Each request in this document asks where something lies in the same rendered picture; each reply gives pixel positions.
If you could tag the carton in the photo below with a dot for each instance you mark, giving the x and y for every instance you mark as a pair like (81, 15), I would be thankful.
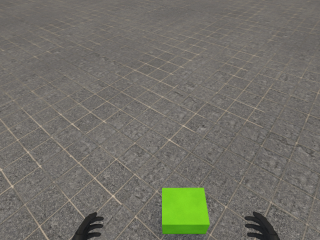
(184, 211)

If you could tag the right robot hand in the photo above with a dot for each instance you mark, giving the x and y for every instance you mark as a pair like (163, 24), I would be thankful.
(264, 227)

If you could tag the left robot hand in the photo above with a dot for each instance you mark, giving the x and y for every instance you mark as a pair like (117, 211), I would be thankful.
(85, 227)

